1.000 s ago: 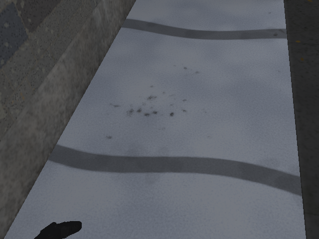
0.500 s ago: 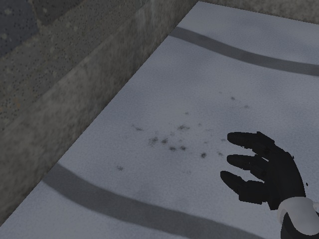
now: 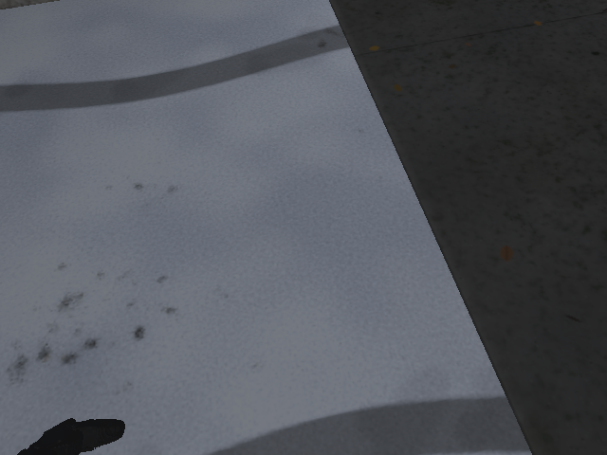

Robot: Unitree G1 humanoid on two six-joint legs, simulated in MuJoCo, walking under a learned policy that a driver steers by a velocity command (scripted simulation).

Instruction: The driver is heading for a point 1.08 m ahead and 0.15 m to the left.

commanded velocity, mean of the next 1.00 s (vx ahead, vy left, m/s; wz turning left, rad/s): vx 0.27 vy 0.00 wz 0.13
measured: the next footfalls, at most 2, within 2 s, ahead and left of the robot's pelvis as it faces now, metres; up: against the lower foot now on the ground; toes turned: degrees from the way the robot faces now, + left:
left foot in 0.42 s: +0.18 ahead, +0.15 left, +0.00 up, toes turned -16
left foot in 1.12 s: +0.47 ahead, +0.30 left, +0.00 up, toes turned +24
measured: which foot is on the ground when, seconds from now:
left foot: up 0.00-0.40, down 0.42-0.66, up 0.68-1.00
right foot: down 0.00-1.00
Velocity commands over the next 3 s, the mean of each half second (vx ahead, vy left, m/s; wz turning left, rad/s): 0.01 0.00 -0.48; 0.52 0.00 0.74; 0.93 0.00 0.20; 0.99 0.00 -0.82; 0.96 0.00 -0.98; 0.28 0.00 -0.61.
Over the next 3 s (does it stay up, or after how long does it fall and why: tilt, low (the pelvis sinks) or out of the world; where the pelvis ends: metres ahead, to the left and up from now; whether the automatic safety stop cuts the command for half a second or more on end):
stays up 1.70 0.30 0.01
